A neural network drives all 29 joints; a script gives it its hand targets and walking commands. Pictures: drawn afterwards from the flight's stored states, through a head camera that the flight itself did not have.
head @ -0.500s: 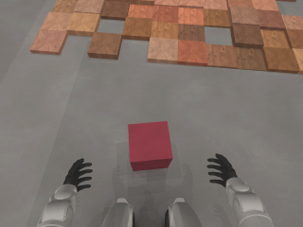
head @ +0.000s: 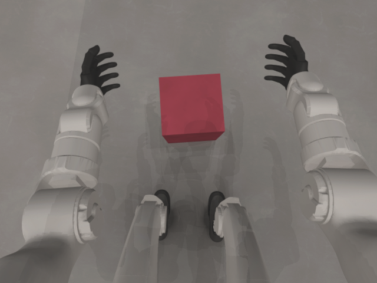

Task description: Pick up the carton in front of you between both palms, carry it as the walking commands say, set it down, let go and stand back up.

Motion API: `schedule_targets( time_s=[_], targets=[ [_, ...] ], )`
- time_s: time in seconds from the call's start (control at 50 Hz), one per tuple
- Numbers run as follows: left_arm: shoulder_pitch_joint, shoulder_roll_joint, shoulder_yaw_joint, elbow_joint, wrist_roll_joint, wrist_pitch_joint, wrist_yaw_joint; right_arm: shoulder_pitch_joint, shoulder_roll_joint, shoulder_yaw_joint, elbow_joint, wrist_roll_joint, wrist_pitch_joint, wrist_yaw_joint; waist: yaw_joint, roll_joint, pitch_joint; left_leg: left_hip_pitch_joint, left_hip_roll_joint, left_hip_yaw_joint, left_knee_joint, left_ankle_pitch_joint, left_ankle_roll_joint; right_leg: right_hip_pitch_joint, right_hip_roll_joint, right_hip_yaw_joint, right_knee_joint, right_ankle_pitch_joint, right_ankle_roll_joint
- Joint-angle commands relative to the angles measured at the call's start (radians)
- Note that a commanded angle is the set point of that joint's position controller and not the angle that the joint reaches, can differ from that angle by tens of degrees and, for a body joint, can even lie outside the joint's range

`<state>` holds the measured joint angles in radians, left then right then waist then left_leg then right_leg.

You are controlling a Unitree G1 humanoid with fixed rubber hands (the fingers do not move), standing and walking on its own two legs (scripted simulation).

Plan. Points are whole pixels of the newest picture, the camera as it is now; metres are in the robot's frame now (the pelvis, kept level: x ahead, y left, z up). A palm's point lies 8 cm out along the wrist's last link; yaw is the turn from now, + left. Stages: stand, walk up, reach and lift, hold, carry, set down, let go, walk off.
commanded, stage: reach and lift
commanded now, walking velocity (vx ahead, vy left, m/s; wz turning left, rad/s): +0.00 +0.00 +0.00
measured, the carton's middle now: (190, 112) +0.54 +0.01 -0.53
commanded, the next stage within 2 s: none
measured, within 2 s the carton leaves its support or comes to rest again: leaves its support in 1.96 s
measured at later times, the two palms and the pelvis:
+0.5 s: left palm (117, 86) +0.53 +0.20 -0.21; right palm (266, 78) +0.56 -0.18 -0.21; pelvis +0.03 +0.00 -0.07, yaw +1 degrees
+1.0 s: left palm (138, 110) +0.52 +0.19 -0.43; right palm (243, 104) +0.55 -0.17 -0.43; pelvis -0.03 +0.00 -0.27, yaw +1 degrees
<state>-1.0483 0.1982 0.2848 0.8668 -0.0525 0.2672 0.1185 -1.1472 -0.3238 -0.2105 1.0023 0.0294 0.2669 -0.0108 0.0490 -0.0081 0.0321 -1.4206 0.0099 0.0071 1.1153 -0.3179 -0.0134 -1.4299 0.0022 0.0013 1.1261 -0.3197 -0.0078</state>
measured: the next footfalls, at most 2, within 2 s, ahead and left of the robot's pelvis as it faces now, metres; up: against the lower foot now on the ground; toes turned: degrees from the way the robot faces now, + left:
none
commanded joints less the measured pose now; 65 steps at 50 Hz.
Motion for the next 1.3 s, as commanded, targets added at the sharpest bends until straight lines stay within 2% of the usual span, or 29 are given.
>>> schedule_targets(
  time_s=[0.0,0.08,0.16,0.26,0.34,0.42,0.5,0.62,0.72,0.86,0.98,1.04,1.12,1.22,1.28],
  targets=[
    [-0.310,0.121,0.027,-0.072,0.000,-0.063,0.003,-0.355,-0.143,-0.020,-0.055,-0.003,-0.062,0.002,0.012,-0.042,-0.964,0.374,-0.066,0.044,-0.093,0.140,-0.034,0.495,0.058,0.000,-0.100,0.148,0.025],
    [-0.365,0.131,0.059,-0.076,0.024,-0.099,-0.009,-0.431,-0.156,-0.040,-0.043,-0.028,-0.096,0.011,0.017,-0.056,-1.066,0.364,-0.071,0.042,-0.091,0.252,-0.031,0.544,0.061,0.010,-0.086,0.284,0.023],
    [-0.336,0.120,0.093,-0.097,0.062,-0.128,-0.031,-0.406,-0.133,-0.072,-0.062,-0.069,-0.121,0.024,0.020,-0.065,-1.160,0.367,-0.078,0.032,-0.090,0.412,-0.027,0.597,0.061,0.023,-0.070,0.480,0.021],
    [-0.273,0.055,0.148,-0.085,0.120,-0.172,-0.058,-0.327,-0.067,-0.142,-0.065,-0.136,-0.163,0.038,0.007,-0.057,-1.074,0.248,-0.074,0.012,-0.041,0.519,-0.036,0.447,0.053,0.038,-0.020,0.601,0.020],
    [-0.245,0.028,0.179,-0.071,0.156,-0.192,-0.064,-0.289,-0.041,-0.177,-0.064,-0.164,-0.183,0.032,-0.002,-0.047,-1.020,0.123,-0.072,0.010,0.051,0.486,-0.045,0.288,0.053,0.037,0.066,0.554,0.023],
    [-0.245,0.035,0.176,-0.057,0.153,-0.200,-0.055,-0.280,-0.043,-0.170,-0.060,-0.154,-0.192,0.018,-0.002,-0.042,-1.010,0.006,-0.078,0.017,0.187,0.413,-0.051,0.138,0.059,0.031,0.200,0.457,0.031],
    [-0.308,0.082,0.123,-0.074,0.090,-0.202,-0.030,-0.342,-0.089,-0.106,-0.081,-0.087,-0.197,-0.013,-0.001,-0.044,-1.095,-0.040,-0.085,0.024,0.351,0.384,-0.053,0.049,0.066,0.016,0.358,0.401,0.039],
    [-0.425,0.168,-0.002,-0.075,-0.048,-0.182,0.015,-0.475,-0.181,0.040,-0.092,0.063,-0.179,-0.056,0.006,-0.062,-1.248,-0.067,-0.076,0.046,0.559,0.295,-0.051,0.034,0.062,-0.009,0.570,0.308,0.038],
    [-0.561,0.210,-0.060,-0.016,-0.124,-0.158,0.033,-0.606,-0.222,0.113,-0.041,0.139,-0.154,-0.070,0.011,-0.069,-1.167,-0.149,-0.058,0.057,0.671,0.118,-0.047,-0.035,0.043,-0.019,0.675,0.119,0.033],
    [-0.713,0.262,-0.097,0.116,-0.165,-0.159,0.039,-0.750,-0.264,0.170,0.090,0.188,-0.150,-0.078,0.017,-0.066,-1.016,-0.224,-0.031,0.056,0.788,-0.019,-0.039,-0.099,0.017,-0.001,0.782,-0.022,0.027],
    [-0.776,0.272,-0.112,0.212,-0.166,-0.193,0.022,-0.800,-0.267,0.196,0.176,0.196,-0.182,-0.066,0.015,-0.051,-0.877,-0.264,-0.020,0.047,0.874,-0.003,-0.036,-0.168,0.004,0.016,0.866,-0.005,0.027],
    [-0.809,0.287,-0.128,0.207,-0.183,-0.210,0.023,-0.834,-0.281,0.212,0.160,0.211,-0.201,-0.069,0.013,-0.052,-0.922,-0.226,-0.023,0.046,0.916,0.067,-0.035,-0.141,0.006,0.013,0.910,0.059,0.028],
    [-0.844,0.286,-0.172,0.171,-0.222,-0.218,0.039,-0.875,-0.306,0.223,0.111,0.232,-0.212,-0.074,-0.010,-0.041,-1.015,-0.131,-0.036,0.039,0.956,0.154,-0.034,-0.129,0.012,-0.004,0.953,0.122,0.028],
    [-0.801,0.264,-0.180,0.139,-0.230,-0.214,0.054,-0.833,-0.283,0.243,0.098,0.246,-0.209,-0.073,0.000,-0.051,-1.069,-0.104,-0.056,0.049,0.974,0.219,-0.037,-0.081,0.021,-0.012,0.973,0.186,0.029],
    [-0.733,0.241,-0.158,0.194,-0.206,-0.211,0.051,-0.767,-0.244,0.239,0.149,0.236,-0.203,-0.068,0.011,-0.056,-0.952,-0.181,-0.059,0.050,0.961,0.173,-0.035,-0.141,0.023,-0.005,0.961,0.148,0.033]
  ],
)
